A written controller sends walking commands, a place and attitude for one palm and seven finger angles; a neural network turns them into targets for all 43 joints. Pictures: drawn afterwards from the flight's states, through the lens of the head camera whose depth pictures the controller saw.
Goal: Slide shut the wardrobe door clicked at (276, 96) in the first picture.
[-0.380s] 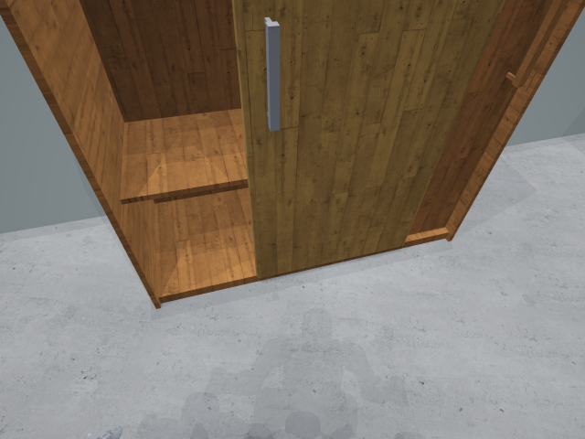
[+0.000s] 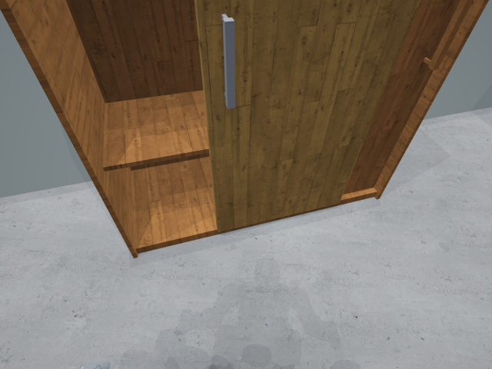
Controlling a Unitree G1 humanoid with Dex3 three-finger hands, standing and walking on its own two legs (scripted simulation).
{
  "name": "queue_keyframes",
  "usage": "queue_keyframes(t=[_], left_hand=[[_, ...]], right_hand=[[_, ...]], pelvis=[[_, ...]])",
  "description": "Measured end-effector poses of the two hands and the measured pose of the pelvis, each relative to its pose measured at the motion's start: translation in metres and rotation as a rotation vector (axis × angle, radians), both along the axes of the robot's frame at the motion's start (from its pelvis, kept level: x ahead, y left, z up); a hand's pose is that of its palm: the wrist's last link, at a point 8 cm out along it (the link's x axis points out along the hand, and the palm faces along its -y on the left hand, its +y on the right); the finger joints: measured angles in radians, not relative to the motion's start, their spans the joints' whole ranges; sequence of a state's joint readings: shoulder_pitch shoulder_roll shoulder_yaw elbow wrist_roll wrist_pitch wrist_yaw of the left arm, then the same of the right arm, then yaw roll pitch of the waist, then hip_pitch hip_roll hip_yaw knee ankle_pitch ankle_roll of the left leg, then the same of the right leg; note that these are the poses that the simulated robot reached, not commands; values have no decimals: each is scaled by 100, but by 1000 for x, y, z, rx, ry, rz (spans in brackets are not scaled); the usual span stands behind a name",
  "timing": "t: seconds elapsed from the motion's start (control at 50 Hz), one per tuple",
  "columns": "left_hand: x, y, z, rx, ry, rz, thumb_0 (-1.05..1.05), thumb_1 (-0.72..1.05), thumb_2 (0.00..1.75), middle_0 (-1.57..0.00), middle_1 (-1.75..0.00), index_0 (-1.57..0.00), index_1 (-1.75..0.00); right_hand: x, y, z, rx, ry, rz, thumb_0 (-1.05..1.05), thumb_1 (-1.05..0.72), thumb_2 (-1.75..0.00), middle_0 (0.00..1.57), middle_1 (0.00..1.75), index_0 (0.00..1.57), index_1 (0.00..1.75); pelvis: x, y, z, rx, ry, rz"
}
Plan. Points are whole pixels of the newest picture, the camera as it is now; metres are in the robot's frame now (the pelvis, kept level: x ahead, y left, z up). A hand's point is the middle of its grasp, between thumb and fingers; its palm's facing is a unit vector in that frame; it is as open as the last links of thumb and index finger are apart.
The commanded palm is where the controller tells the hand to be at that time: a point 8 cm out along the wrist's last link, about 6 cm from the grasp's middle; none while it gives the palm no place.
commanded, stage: stand and wait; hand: right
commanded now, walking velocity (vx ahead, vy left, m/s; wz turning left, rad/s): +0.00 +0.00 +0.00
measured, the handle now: (227, 64) +0.82 +0.10 +0.11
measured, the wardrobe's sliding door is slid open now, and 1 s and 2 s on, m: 0.38 0.38 0.38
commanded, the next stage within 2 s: look at it before walking up in 0.44 s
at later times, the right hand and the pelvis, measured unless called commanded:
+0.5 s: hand out of the picture +0.08 -0.24 -0.15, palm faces -0.03 +0.94 -0.33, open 7.4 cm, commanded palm none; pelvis +0.00 +0.00 +0.00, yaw +0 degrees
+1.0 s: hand out of the picture +0.09 -0.24 -0.15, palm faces -0.03 +0.94 -0.33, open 7.4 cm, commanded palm none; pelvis +0.01 +0.01 +0.01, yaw +0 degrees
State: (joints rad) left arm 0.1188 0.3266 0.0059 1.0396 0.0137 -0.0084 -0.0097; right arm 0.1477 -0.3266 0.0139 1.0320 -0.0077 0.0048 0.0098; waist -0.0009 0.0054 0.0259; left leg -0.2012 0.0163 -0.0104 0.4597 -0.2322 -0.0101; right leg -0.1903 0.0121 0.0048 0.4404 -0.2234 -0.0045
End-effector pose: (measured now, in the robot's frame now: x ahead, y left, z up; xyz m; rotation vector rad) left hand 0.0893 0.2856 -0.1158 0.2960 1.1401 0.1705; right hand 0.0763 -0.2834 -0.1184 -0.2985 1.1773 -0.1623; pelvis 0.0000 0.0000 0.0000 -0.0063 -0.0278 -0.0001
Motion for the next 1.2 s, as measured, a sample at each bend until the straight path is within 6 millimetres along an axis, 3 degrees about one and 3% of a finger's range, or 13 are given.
queue_keyframes(t=[0.14,0.3,0.62,1.2], left_hand=[[-19,6,-3,6,59,22,0,90,90,-20,-30,-21,-30],[-27,10,-4,8,81,37,0,90,90,-20,-30,-21,-30],[-17,10,-2,4,66,31,0,90,90,-20,-30,-21,-30],[-6,11,0,7,76,28,0,90,90,-20,-30,-21,-30]], right_hand=[[-13,-5,0,-15,43,-17,0,-90,-90,20,30,20,30],[-13,-7,2,-25,46,-20,0,-90,-90,20,30,20,30],[2,-1,4,-16,19,-5,0,-90,-90,20,30,20,30],[3,-1,4,-17,45,-13,0,-90,-90,20,30,20,30]], pelvis=[[-1,1,1,1,-1,0],[-1,2,2,0,-4,1],[1,5,4,0,2,2],[11,5,6,2,5,4]])
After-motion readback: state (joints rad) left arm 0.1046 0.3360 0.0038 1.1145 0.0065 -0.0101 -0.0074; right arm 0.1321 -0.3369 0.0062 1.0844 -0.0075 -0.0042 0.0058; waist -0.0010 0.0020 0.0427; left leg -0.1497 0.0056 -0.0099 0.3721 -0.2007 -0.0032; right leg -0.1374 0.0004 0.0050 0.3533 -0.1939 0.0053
